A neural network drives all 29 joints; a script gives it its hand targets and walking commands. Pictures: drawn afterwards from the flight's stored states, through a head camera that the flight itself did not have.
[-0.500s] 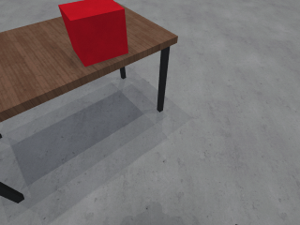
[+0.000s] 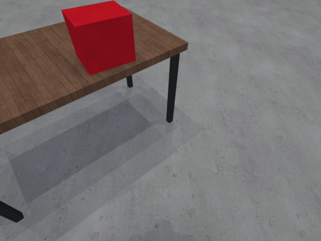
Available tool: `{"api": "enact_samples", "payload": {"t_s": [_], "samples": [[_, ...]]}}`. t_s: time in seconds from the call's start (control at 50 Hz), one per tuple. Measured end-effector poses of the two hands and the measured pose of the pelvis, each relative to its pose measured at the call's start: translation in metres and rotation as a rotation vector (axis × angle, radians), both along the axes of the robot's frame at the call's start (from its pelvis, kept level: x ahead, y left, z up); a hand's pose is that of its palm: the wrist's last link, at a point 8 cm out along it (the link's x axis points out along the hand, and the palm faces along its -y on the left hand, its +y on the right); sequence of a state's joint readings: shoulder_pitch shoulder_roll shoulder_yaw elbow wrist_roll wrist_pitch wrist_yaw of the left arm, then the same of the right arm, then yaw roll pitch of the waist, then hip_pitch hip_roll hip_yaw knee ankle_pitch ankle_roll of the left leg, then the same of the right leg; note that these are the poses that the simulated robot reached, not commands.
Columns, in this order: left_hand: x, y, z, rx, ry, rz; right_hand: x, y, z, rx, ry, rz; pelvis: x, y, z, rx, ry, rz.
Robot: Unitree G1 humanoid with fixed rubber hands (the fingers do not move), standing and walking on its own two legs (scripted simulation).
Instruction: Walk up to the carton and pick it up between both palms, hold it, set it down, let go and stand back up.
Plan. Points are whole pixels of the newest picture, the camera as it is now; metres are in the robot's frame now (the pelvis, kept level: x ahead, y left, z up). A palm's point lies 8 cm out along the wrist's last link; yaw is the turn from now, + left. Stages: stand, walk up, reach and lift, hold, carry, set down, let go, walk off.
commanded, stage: stand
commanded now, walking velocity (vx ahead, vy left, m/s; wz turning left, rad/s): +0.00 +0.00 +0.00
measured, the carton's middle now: (101, 37) +0.94 +0.29 +0.03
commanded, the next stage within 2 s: walk up in 0.94 s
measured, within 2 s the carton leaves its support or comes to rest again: neither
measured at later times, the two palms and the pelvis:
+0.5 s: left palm out of the picture +0.07 +0.28 -0.13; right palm out of the picture +0.07 -0.27 -0.13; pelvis +0.00 +0.01 +0.00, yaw +0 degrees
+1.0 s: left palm out of the picture +0.07 +0.29 -0.13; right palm out of the picture +0.08 -0.26 -0.12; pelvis +0.01 +0.01 +0.00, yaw +0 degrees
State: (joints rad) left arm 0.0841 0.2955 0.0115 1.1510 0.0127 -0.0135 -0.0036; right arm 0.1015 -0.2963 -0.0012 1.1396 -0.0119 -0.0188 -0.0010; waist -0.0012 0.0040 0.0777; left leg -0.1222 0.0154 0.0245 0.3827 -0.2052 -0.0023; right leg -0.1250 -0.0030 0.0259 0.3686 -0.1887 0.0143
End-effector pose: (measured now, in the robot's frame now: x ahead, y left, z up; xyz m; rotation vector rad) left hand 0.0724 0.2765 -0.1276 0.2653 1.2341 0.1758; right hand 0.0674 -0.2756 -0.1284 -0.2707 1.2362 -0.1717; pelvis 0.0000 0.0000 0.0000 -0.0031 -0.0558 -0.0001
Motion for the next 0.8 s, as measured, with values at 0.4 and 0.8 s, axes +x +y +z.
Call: {"api": "enact_samples", "payload": {"t_s": [0.4,0.8], "samples": [[-0.002,0.006,0.001,0.000,0.012,0.006,0.006,0.006,0.001,0.001,-0.008,0.004,0.003,0.006,0.001,0.001,0.001,-0.002],[-0.001,0.012,0.000,0.002,0.018,0.007,0.010,0.010,0.003,-0.004,-0.004,0.000,0.007,0.011,0.001,0.001,0.002,0.000]]}}
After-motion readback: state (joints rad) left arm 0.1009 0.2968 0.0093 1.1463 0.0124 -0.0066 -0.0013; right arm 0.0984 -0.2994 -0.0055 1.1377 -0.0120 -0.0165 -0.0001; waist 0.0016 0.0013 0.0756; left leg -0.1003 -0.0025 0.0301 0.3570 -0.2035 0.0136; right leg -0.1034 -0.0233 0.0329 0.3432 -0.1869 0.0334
